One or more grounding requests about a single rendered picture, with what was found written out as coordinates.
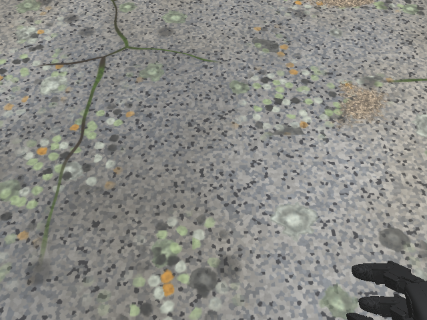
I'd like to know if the robot right hand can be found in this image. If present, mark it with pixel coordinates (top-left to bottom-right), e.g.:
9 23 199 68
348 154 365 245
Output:
346 261 427 320

